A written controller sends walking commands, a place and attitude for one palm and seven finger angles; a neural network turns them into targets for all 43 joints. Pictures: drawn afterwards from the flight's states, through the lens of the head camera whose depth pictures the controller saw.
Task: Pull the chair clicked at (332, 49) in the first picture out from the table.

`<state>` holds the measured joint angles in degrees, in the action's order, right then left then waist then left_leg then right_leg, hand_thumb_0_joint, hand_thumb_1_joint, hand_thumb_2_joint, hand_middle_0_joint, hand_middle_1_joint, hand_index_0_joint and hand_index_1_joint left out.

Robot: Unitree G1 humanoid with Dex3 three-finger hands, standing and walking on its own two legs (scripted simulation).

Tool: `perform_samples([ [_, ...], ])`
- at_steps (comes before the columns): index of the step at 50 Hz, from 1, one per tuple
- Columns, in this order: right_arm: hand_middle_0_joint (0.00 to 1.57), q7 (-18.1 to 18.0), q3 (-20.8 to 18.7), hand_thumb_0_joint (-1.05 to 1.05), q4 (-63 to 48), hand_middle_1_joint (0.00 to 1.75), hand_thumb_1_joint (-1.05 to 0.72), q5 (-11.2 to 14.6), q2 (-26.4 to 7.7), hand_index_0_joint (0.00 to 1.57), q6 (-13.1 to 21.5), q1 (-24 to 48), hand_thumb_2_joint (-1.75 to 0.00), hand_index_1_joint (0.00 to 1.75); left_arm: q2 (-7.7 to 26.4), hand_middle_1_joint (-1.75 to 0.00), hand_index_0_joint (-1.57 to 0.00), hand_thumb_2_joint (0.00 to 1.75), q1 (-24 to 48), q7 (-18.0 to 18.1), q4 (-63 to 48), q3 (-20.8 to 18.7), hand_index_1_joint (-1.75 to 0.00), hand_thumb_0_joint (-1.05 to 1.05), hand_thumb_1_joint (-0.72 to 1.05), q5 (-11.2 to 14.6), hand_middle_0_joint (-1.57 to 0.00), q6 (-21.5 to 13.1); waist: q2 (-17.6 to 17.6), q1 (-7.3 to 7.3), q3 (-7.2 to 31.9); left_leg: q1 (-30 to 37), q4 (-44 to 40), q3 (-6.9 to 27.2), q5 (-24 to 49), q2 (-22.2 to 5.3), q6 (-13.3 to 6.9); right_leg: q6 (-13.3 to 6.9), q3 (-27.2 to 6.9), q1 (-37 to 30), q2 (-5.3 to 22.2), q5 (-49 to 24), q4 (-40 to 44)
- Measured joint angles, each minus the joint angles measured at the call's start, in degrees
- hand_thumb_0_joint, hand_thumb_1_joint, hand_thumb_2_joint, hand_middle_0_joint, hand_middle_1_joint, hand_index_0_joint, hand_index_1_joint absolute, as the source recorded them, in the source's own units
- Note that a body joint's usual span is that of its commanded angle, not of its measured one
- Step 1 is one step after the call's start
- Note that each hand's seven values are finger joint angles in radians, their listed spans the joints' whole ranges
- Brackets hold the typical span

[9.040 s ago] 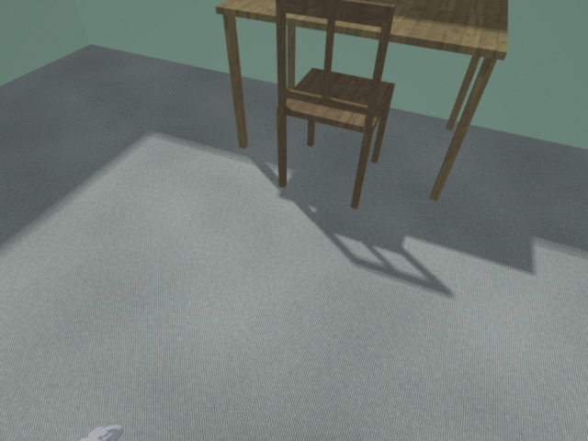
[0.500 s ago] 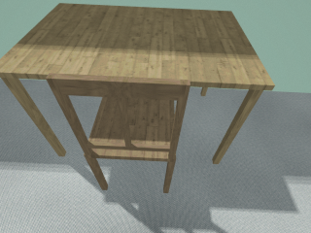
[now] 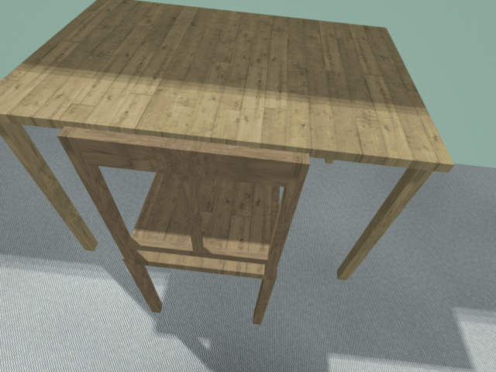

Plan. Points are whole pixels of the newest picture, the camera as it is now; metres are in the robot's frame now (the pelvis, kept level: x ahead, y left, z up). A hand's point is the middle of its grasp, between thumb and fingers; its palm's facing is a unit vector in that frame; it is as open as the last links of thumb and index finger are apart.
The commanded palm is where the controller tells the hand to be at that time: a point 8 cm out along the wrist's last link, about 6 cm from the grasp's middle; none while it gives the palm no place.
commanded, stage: come to a stop and stand still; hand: left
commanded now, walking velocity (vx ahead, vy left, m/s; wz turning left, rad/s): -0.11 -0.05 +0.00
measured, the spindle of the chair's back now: (194, 216) +0.43 +0.15 -0.08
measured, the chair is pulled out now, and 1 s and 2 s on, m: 0.00 0.00 0.00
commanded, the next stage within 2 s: look again from close up in 0.70 s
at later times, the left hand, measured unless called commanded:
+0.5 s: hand out of the picture +0.01 +0.09 -0.17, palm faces +0.05 -0.98 -0.18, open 7.3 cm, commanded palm none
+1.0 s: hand out of the picture +0.02 +0.11 -0.17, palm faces +0.06 -0.98 -0.19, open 7.4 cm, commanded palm none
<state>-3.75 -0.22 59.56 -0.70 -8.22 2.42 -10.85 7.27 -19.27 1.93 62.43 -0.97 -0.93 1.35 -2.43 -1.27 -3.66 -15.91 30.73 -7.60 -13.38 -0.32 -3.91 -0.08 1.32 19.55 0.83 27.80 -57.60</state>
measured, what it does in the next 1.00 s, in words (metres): steps on the spot: right foot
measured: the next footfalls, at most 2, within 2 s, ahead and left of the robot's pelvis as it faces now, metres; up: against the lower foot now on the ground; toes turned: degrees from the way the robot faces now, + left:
right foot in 0.20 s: +0.05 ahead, -0.18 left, +0.00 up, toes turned -1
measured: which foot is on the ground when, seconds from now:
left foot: down 0.00-1.00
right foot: up 0.00-0.18, down 0.20-1.00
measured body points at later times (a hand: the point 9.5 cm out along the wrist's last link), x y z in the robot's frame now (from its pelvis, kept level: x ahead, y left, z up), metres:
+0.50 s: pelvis +0.01 -0.08 +0.01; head +0.02 -0.08 +0.46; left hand +0.01 +0.14 -0.15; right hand +0.00 -0.29 -0.16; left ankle +0.04 +0.08 -0.73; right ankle +0.01 -0.18 -0.73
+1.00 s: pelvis +0.03 -0.06 +0.00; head +0.03 -0.06 +0.45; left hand +0.02 +0.16 -0.16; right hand +0.04 -0.28 -0.16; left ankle +0.02 +0.06 -0.73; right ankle +0.01 -0.18 -0.73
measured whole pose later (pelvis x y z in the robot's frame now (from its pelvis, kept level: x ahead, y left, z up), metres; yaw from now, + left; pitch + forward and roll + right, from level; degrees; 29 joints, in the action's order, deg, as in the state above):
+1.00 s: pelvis +0.03 -0.06 +0.00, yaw +1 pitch +0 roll -1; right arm -1.3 -1.0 60.3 -0.9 -9.2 0.8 -17.6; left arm 6.9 -19.4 2.4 61.9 0.2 -0.8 -0.8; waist 1.6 0.7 0.0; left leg -14.7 33.2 -2.8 -18.1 -2.2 0.0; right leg 0.1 2.3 11.8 0.4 18.9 -31.0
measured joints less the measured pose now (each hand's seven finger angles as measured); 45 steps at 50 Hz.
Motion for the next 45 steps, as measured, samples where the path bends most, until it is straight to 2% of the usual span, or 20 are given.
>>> perform_samples([
  [5, 0.21, 1.0, -0.7, -0.01, 0.3, 0.3, -0.96, -0.3, -1.1, 0.21, -1.8, 0.3, -0.9, 0.29, 1.4, -0.3, -0.2, 0.9, 4.1, 0.3, -3.3, -0.6, -0.29, 0.01, 0.93, -0.4, -0.2, 0.2, 1.4, 0.03, 0.1, 0.4, -3.5, 1.7, 2.7, -0.5, 0.9, 1.4, -0.6, 1.0, 2.7, -3.8, 9.9],
  [8, 0.21, 1.7, -1.1, 0.0, -0.1, 0.3, -0.95, -0.4, -1.3, 0.21, -2.6, 0.0, -0.9, 0.29, 2.4, -0.3, -0.2, 0.9, 4.4, 0.1, -3.8, -0.8, -0.29, 0.01, 0.93, -0.4, -0.2, -0.1, 1.9, 0.48, 0.5, -0.4, -2.6, 2.1, 2.5, -1.2, 2.1, 1.6, 0.0, -2.0, 2.9, -7.8, 18.7],
  [10, 0.21, 2.1, -1.3, 0.0, -0.3, 0.3, -0.95, -0.2, -0.9, 0.21, -3.0, -0.5, -0.9, 0.29, 3.3, -0.3, -0.2, 0.9, 3.7, 0.0, -3.9, -0.8, -0.29, 0.01, 0.93, -0.4, -0.2, -0.8, 0.9, 0.46, 1.1, -1.5, -0.7, 1.7, 1.6, -0.9, 3.2, 1.4, -1.0, -4.5, 3.1, -11.2, 25.6],
  [14, 0.2, 2.6, -1.5, 0.0, 0.1, 0.3, -0.94, 0.0, -1.6, 0.21, -3.7, -1.8, -0.9, 0.29, 2.1, -0.3, -0.2, 0.9, 2.7, -0.5, -2.2, 0.5, -0.29, 0.01, 0.92, -0.2, -0.2, -0.7, 3.0, 1.55, 1.6, -0.5, -1.6, 3.2, 1.1, -1.9, 4.5, 0.8, -0.3, -5.1, 1.6, -11.4, 25.7],
  [18, 0.2, 2.8, -1.0, 0.0, 1.5, 0.3, -0.93, 0.0, -1.4, 0.2, -3.3, -4.1, -0.9, 0.29, 1.1, -0.3, -0.2, 0.9, 1.6, -0.8, -1.5, 1.2, -0.29, 0.01, 0.91, 0.2, -0.2, -1.0, 3.2, 1.96, 2.2, 1.2, -3.9, 3.8, 2.7, -2.6, 5.5, -0.1, -0.1, -6.4, 0.6, -11.6, 27.3],
  [30, 0.2, 2.3, 0.4, 0.0, 5.6, 0.3, -0.91, 0.1, 1.0, 0.2, -3.1, -7.7, -0.9, 0.29, 0.3, -0.3, -0.2, 0.9, 1.3, -0.4, 0.1, 1.5, -0.3, 0.01, 0.92, 0.7, -0.2, -1.8, 2.3, 1.44, 1.7, 4.0, -6.8, 5.2, 3.1, -4.3, 7.4, -1.7, 1.3, -9.9, -1.3, -12.2, 31.0],
  [40, 0.2, 2.1, 0.6, 0.0, 5.2, 0.3, -0.91, 0.2, 2.1, 0.2, -2.5, -7.0, -0.9, 0.29, -1.0, -0.3, -0.2, 0.9, 0.2, -0.4, 0.8, 1.5, -0.3, 0.01, 0.91, 0.7, -0.2, -2.0, 2.4, 1.14, 1.9, 4.5, -7.0, 5.3, 2.7, -4.5, 7.6, -1.9, 1.5, -10.7, -1.5, -12.0, 31.7],
  [43, 0.2, 2.3, 0.0, 0.01, 3.7, 0.3, -0.93, -0.1, 0.5, 0.2, -3.3, -6.4, -0.9, 0.29, -2.0, -0.3, -0.2, 0.9, -0.1, 0.3, 0.4, 1.7, -0.3, 0.0, 0.91, 0.1, -0.2, -3.1, 4.2, 1.09, 1.9, 0.5, 1.2, 6.5, -2.8, -4.7, 6.1, -1.5, 1.8, -9.7, -2.3, -12.2, 31.6],
  [45, 0.2, 2.5, -0.7, 0.01, 2.2, 0.3, -0.93, -0.1, -0.8, 0.2, -3.2, -6.4, -0.9, 0.29, -2.4, -0.3, -0.2, 0.9, -0.5, 0.2, 0.0, 1.9, -0.3, 0.01, 0.91, -0.1, -0.2, -3.1, 5.5, 1.58, 2.3, -0.1, 3.0, 6.2, -4.1, -4.2, 5.4, -1.3, 2.0, -8.8, -2.5, -11.6, 30.5],
])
